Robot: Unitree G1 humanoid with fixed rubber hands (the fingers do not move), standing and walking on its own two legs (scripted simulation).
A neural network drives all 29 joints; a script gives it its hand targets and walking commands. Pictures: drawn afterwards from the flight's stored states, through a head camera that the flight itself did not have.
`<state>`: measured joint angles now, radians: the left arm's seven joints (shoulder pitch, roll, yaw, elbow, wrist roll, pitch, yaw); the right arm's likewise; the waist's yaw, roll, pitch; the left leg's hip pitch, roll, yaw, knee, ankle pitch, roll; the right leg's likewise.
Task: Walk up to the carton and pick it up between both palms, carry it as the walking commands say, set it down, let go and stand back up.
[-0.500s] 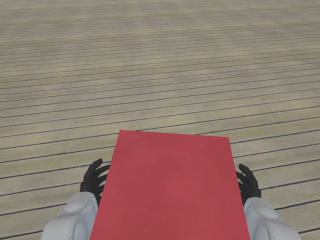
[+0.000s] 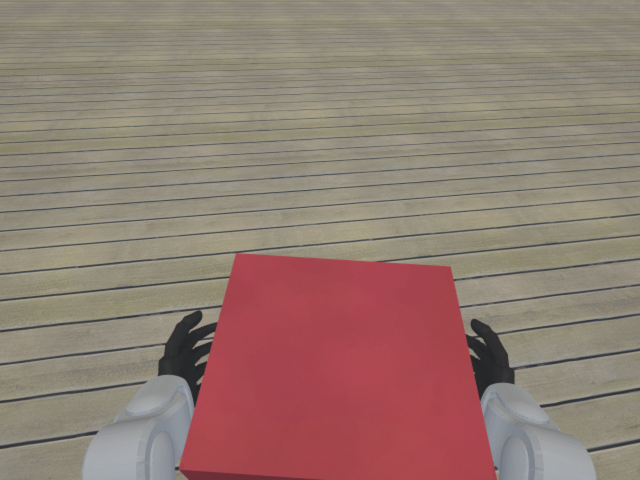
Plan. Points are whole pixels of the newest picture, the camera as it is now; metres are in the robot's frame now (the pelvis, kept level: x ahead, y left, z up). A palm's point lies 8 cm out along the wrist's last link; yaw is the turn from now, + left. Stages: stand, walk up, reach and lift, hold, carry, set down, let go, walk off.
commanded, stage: carry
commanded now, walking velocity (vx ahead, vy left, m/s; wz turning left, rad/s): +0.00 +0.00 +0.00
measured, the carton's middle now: (332, 403) +0.24 +0.00 +0.02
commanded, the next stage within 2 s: hold in 1.12 s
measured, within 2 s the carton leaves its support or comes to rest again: neither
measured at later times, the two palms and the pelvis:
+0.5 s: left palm (201, 349) +0.26 +0.15 +0.09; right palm (495, 361) +0.27 -0.18 +0.09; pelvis +0.03 -0.01 +0.00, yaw +0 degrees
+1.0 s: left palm (219, 335) +0.29 +0.14 +0.07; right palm (490, 345) +0.30 -0.19 +0.07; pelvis +0.05 -0.02 +0.00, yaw +0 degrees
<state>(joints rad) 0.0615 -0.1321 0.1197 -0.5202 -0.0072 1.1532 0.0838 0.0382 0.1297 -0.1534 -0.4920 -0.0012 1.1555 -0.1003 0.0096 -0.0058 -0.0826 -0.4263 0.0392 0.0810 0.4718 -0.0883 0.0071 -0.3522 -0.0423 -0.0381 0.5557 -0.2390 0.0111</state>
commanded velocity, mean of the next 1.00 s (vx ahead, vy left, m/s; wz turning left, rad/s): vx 0.00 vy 0.00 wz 0.00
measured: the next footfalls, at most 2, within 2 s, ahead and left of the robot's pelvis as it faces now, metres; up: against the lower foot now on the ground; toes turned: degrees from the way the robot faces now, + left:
none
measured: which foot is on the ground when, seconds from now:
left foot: down 0.00-1.00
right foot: down 0.00-1.00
